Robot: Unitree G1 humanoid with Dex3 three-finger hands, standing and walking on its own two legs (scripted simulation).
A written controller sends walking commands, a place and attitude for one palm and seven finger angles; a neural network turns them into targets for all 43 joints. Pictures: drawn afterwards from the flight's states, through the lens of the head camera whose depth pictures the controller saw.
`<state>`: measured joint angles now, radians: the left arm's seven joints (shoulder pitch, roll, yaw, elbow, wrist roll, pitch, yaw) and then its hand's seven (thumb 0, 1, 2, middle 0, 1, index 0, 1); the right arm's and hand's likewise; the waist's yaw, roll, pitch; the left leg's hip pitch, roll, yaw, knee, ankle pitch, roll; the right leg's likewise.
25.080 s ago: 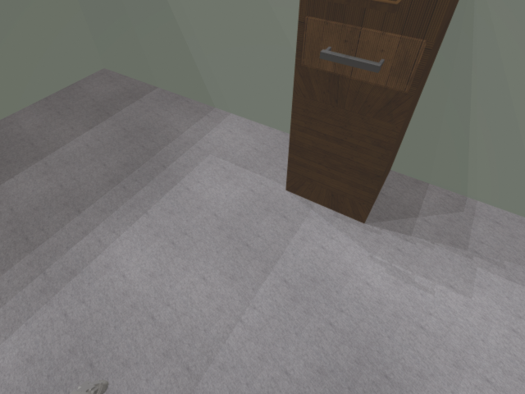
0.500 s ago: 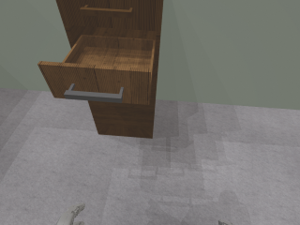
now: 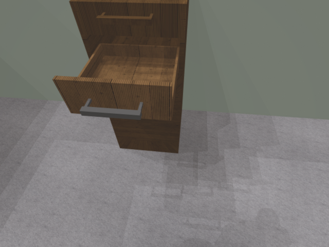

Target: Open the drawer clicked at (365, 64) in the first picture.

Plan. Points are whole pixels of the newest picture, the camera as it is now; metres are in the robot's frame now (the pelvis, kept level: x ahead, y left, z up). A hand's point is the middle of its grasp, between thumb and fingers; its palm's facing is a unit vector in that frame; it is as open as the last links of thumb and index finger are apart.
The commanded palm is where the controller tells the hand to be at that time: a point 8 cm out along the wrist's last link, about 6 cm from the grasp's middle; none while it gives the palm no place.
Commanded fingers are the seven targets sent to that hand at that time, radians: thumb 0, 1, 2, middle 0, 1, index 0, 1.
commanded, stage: let the arm hang, fingers relaxed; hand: left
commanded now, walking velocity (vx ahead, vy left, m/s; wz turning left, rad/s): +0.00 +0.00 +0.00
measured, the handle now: (112, 108) +0.52 +0.21 +0.00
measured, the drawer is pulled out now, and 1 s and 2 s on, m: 0.30 0.30 0.30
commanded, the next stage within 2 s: look to check the result in 0.36 s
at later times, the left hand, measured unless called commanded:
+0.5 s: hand out of the picture +0.00 +0.16 -0.17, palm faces +0.01 -0.98 -0.20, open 7.4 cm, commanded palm none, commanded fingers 0.00 0.90 0.90 -0.20 -0.30 -0.20 -0.30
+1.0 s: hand out of the picture +0.01 +0.15 -0.17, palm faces +0.01 -0.98 -0.20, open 7.4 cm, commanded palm none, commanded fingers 0.00 0.90 0.90 -0.20 -0.30 -0.20 -0.30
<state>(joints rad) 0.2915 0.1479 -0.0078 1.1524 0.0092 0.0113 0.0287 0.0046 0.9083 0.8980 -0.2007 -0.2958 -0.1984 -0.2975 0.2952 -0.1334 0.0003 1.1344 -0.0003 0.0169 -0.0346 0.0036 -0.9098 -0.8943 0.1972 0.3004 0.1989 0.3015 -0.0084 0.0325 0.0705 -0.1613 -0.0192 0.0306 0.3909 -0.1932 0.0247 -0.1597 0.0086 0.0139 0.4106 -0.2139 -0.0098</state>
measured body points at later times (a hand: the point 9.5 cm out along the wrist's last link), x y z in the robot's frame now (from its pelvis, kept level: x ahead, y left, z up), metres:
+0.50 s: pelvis +0.00 -0.01 +0.00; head +0.02 -0.03 +0.45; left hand +0.00 +0.21 -0.16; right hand -0.03 -0.23 -0.17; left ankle +0.01 +0.10 -0.74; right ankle +0.01 -0.11 -0.74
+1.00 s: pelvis +0.01 -0.02 +0.00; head +0.03 -0.03 +0.45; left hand +0.01 +0.20 -0.16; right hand +0.00 -0.23 -0.17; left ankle +0.01 +0.10 -0.74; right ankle +0.01 -0.11 -0.74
